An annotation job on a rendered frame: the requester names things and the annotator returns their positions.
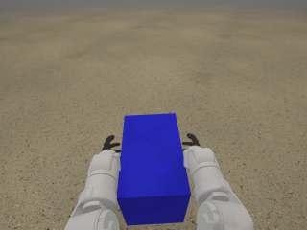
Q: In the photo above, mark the robot left forearm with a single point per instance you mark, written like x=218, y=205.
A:
x=100, y=184

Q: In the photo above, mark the left robot hand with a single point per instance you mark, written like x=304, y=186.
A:
x=108, y=146

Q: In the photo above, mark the right robot hand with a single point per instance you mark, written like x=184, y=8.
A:
x=193, y=138

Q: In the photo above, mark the right robot upper arm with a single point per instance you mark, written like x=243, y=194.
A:
x=223, y=215

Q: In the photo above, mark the robot right forearm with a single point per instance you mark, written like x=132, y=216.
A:
x=207, y=177

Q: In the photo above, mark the left robot upper arm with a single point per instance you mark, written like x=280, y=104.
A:
x=101, y=219

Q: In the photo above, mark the carton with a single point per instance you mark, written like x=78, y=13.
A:
x=153, y=185

